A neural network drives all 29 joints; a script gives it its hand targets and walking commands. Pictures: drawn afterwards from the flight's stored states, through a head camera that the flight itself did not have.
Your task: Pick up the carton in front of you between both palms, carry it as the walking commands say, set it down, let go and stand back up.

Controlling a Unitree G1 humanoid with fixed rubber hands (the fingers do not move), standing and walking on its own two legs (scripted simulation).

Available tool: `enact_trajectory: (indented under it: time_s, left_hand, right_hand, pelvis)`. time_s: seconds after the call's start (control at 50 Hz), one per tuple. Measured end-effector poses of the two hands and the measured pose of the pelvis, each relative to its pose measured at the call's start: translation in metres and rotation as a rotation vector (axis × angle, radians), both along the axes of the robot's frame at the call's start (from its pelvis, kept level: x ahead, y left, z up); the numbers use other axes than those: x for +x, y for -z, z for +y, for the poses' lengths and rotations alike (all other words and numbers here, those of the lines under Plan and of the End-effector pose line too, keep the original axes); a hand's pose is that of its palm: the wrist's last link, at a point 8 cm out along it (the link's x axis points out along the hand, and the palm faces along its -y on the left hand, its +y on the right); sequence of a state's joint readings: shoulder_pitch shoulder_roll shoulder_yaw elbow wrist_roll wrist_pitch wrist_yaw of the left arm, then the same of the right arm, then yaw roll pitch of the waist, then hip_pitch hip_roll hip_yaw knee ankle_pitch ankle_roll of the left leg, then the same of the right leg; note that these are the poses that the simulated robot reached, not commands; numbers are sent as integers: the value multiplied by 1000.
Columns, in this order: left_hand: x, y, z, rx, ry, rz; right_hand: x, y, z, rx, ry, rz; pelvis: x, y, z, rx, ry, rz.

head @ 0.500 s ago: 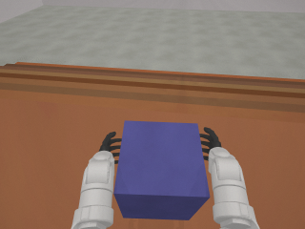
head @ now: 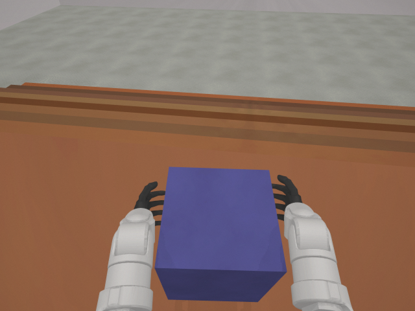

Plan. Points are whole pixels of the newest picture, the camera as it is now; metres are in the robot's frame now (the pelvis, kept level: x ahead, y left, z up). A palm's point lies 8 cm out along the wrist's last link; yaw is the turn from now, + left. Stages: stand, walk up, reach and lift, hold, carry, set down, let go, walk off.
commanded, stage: hold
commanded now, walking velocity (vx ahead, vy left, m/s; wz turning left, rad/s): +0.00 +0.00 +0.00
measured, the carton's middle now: (215, 238) +0.28 +0.00 -0.04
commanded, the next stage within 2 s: carry in 0.20 s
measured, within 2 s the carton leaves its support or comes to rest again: neither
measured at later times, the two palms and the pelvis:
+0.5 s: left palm (161, 190) +0.33 +0.11 +0.07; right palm (306, 190) +0.33 -0.18 +0.07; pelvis +0.04 -0.02 +0.00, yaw -1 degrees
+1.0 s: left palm (170, 117) +0.58 +0.12 +0.08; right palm (280, 119) +0.56 -0.18 +0.09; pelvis +0.29 -0.01 +0.00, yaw -3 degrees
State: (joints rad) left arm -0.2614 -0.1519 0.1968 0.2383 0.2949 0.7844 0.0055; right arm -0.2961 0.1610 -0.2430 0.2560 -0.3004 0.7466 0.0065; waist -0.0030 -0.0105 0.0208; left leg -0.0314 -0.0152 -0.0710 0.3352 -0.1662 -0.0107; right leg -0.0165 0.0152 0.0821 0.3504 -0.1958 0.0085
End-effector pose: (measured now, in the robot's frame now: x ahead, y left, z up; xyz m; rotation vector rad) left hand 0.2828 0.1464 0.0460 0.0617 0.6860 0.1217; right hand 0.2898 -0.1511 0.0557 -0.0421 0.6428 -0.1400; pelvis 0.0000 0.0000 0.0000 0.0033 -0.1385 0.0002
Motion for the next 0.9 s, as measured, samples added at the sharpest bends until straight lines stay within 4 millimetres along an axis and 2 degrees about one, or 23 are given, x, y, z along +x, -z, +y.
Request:
enact_trajectory:
  time_s: [0.18, 0.28, 0.42, 0.52, 0.6, 0.66, 0.74, 0.82, 0.9]
  left_hand:
    - [-1, 0, 0, -1, -2, -2]
    - [5, -2, -1, 1, -10, -9]
    - [29, -17, -26, -17, -7, -46]
    - [52, -30, -33, -28, -13, 3]
    - [79, -40, -26, -39, -34, 0]
    - [103, -40, -14, -57, -49, -6]
    - [139, -27, 1, -79, -60, -2]
    - [177, -26, 0, -82, -40, 69]
    - [226, -34, -10, -85, -9, 83]
  right_hand:
    - [-1, -1, 1, 0, 3, -2]
    - [3, -1, 0, 4, 13, -9]
    - [18, -9, -25, 38, 53, -45]
    - [42, -22, -33, 68, 67, 4]
    - [72, -32, -25, 81, 67, 1]
    - [98, -35, -14, 78, 61, -5]
    - [135, -26, 2, 54, 50, -1]
    - [164, -21, 0, 67, 85, 68]
    - [203, -29, -10, 75, 126, 80]
  pelvis:
    - [-3, 0, 1, 0, 0, -1]
    - [0, 2, 0, 5, 22, 81]
    - [22, 7, -17, -3, 34, 164]
    - [51, -3, -21, 26, 18, 211]
    - [83, -5, -17, 36, 20, 236]
    - [113, 0, -10, 31, 21, 242]
    - [156, 15, 2, 38, 47, 229]
    - [192, 9, 8, 23, 69, 232]
    - [233, 0, 6, 4, 66, 236]
